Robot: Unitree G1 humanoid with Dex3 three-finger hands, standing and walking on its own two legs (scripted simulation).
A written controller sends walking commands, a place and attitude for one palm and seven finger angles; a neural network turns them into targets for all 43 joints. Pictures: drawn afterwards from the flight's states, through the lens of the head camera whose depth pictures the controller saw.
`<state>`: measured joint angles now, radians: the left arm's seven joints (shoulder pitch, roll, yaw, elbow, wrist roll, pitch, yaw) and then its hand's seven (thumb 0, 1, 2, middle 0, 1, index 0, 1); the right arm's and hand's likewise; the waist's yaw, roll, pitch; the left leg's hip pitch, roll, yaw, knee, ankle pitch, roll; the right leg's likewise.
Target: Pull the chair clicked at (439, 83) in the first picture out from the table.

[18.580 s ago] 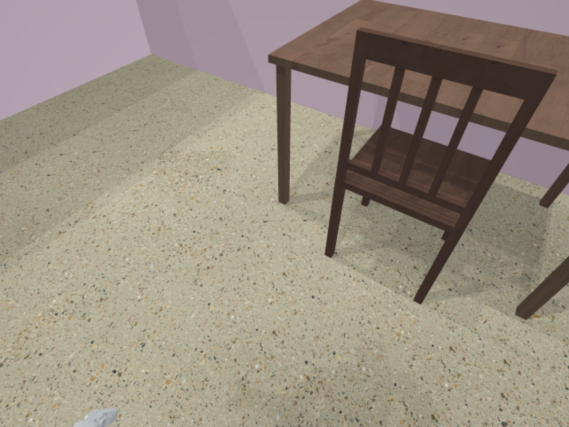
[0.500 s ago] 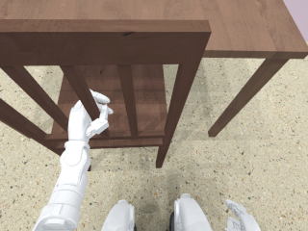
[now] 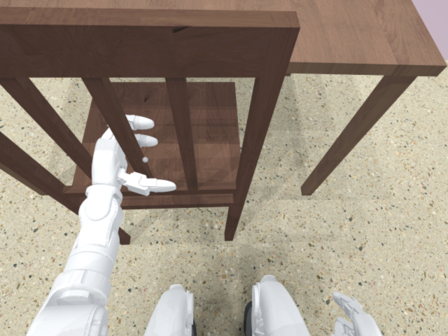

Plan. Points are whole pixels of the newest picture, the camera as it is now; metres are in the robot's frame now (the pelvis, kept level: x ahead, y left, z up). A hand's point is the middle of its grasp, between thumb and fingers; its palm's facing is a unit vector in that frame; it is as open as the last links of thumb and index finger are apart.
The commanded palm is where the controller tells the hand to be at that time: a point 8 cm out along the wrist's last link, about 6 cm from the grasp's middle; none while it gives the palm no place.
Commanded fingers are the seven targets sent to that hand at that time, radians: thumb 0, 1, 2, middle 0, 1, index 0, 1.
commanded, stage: open the thumb and straighten the fingers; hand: left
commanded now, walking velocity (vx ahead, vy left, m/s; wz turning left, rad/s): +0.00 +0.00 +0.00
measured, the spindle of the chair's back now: (131, 148) +0.42 +0.15 +0.05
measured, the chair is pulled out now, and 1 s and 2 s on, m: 0.04 0.04 0.04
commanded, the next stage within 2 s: draw the fingers out of the gap in 0.34 s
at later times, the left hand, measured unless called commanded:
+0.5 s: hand (139, 154) +0.43 +0.15 +0.02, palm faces -0.03 -1.00 -0.05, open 17.4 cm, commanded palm +0.40 +0.20 +0.03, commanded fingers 0.00 -0.55 0.20 0.00 0.00 0.00 0.00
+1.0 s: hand (133, 195) +0.35 +0.15 +0.03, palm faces -0.04 -1.00 -0.05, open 17.5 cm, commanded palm +0.32 +0.20 +0.03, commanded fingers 0.00 -0.55 0.20 0.00 0.00 0.00 0.00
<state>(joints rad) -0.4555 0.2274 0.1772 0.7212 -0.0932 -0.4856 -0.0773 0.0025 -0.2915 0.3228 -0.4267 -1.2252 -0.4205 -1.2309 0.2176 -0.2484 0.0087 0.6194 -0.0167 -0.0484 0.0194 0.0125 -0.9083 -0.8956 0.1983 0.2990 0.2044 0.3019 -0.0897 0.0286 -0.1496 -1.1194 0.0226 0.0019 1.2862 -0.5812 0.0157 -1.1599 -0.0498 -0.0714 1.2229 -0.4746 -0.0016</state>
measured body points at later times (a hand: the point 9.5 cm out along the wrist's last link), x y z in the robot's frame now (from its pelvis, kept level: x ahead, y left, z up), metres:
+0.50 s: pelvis -0.01 +0.01 +0.00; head +0.12 +0.02 +0.43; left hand +0.42 +0.20 +0.03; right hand +0.08 -0.25 -0.11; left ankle +0.01 +0.11 -0.62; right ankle +0.05 -0.13 -0.62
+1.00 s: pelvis +0.01 +0.01 +0.01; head +0.12 +0.02 +0.45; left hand +0.34 +0.20 +0.03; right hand +0.18 -0.23 -0.09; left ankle +0.01 +0.11 -0.62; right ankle +0.05 -0.13 -0.62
